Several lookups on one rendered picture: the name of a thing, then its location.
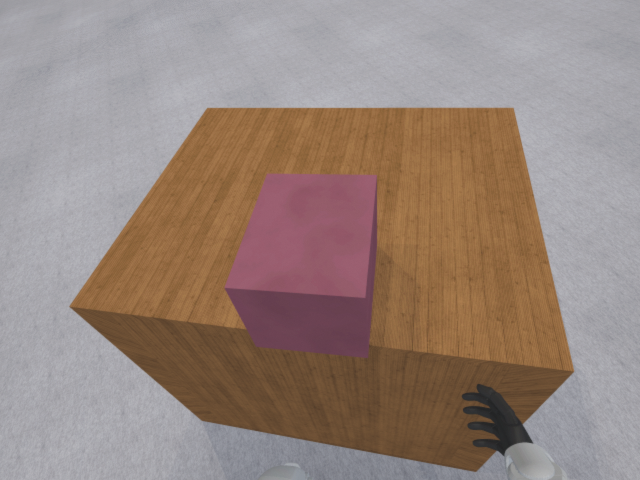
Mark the right robot forearm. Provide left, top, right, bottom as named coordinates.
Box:
left=504, top=442, right=568, bottom=480

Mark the pedestal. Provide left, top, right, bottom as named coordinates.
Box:
left=69, top=108, right=574, bottom=472

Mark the carton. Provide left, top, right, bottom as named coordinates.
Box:
left=224, top=174, right=377, bottom=358

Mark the robot right hand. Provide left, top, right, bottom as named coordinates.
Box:
left=462, top=384, right=534, bottom=456

